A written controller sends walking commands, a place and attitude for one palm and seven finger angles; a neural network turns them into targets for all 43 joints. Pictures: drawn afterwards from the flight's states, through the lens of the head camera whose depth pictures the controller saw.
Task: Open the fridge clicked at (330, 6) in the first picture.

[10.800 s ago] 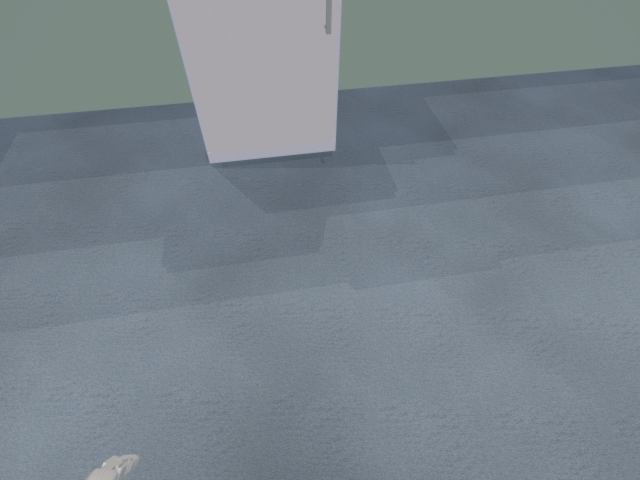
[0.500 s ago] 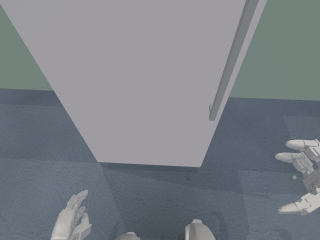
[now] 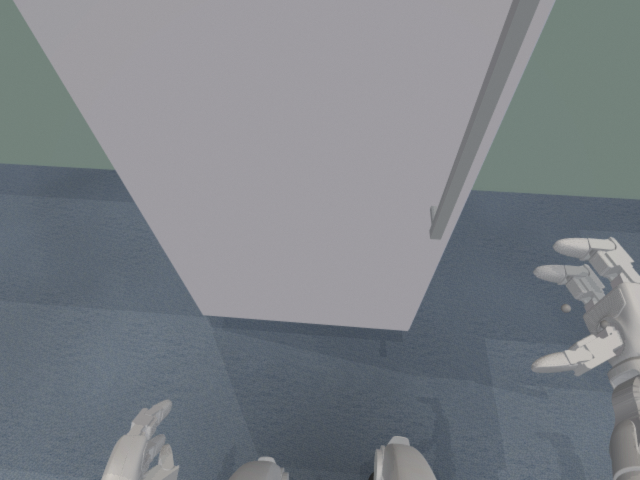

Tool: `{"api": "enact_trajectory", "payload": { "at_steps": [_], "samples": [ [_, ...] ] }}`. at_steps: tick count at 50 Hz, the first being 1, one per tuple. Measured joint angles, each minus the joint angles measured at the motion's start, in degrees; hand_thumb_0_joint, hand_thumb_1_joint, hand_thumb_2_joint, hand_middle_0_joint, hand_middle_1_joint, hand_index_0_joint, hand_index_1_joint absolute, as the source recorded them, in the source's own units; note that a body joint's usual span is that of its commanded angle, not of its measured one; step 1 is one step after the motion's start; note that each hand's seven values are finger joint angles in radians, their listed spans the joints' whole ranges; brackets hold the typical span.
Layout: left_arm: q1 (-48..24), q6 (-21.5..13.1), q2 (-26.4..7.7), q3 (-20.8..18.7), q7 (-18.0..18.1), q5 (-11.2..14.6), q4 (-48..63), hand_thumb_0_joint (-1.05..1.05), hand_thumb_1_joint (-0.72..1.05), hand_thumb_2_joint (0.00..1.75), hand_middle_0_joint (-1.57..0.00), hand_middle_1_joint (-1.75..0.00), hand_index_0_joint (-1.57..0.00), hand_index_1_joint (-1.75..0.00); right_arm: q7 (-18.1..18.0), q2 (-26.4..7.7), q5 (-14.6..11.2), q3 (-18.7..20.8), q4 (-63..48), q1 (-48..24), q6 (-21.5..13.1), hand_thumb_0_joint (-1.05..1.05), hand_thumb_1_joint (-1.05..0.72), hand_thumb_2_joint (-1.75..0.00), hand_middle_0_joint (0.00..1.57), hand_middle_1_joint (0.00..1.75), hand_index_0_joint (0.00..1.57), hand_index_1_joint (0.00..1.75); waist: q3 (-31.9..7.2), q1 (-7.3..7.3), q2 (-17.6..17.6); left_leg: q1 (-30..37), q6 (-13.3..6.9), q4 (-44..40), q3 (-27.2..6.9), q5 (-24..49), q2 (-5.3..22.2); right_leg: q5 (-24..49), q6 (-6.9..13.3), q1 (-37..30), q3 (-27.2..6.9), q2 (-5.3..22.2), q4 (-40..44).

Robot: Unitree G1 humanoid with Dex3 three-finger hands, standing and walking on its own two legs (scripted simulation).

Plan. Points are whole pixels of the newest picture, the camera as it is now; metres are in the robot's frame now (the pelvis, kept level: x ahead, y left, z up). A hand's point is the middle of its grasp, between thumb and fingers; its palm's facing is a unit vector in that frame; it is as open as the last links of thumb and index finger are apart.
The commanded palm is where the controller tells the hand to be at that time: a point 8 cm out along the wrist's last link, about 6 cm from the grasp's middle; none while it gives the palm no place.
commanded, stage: move the hooked fingers beside the handle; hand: right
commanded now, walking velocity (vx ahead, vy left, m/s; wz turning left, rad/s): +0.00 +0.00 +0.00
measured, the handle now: (475, 114) +0.54 -0.16 +0.16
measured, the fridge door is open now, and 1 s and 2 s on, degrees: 0 0 0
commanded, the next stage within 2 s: feel for the door with the fingertips in 1.92 s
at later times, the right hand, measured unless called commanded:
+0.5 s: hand (534, 261) +0.39 -0.24 +0.06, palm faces +0.01 +1.00 -0.01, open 14.0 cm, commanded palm +0.37 -0.29 +0.06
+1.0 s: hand (512, 221) +0.46 -0.23 +0.05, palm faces +0.02 +1.00 -0.01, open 14.0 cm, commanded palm +0.44 -0.27 +0.05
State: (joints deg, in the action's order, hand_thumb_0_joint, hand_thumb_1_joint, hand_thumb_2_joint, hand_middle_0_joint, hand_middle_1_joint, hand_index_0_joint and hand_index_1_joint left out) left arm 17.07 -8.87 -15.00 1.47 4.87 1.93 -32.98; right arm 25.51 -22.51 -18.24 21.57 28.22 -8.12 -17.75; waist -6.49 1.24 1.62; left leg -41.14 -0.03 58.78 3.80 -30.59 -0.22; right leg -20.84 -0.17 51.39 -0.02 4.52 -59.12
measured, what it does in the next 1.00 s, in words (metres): stands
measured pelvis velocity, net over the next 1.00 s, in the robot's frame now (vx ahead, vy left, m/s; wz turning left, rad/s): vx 0.00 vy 0.00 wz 0.03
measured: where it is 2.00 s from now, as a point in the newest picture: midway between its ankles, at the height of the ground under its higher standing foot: outside the picture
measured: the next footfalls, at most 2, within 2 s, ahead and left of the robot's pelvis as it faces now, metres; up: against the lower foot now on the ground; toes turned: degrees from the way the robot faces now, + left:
none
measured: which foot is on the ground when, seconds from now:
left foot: down 0.00-1.00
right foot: down 0.00-1.00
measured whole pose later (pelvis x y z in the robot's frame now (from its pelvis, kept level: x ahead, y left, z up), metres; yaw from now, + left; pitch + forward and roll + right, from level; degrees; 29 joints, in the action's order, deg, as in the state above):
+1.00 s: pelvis +0.00 +0.00 -0.02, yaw +2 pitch +19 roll +3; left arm 19.8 0.1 -14.7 0.7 3.1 0.8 -37.2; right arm 19.4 -27.9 -9.5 23.4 59.0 -39.4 -23.1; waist -7.1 5.8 1.0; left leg -50.8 0.1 63.9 3.2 -32.0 -1.2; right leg -22.7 0.0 61.0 0.0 5.6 -64.6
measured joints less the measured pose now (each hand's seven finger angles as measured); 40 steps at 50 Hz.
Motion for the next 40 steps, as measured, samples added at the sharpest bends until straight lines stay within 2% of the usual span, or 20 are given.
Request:
{"api": "enact_trajectory", "payload": {
  "at_steps": [22, 40],
  "samples": [
    [0.3, 3.8, 0.2, -0.4, -0.7, -0.3, -2.1, 0.01, 0.90, 0.90, -0.20, -0.30, -0.20, -0.30, -2.8, -0.7, 3.7, -0.8, 12.4, -13.8, -2.1, -0.01, 0.50, -0.30, 0.30, 1.20, 0.30, 1.20, -0.2, 1.32, -0.4, -3.2, 0.2, 1.6, -0.2, -0.4, -0.1, -0.6, 0.3, 3.4, 0.0, 0.1, -1.8],
    [1.6, 7.3, 0.5, -0.6, -1.4, -0.8, -3.6, 0.01, 0.90, 0.90, -0.20, -0.30, -0.20, -0.30, -5.8, -2.5, 7.2, 0.3, 23.9, -25.1, -4.3, -0.01, 0.50, -0.30, 0.30, 1.20, 0.30, 1.20, -0.5, 3.23, -0.6, -7.0, 0.1, 3.6, -0.5, -1.0, -0.5, -1.2, 0.2, 6.9, 0.1, 0.6, -3.7]
  ]
}}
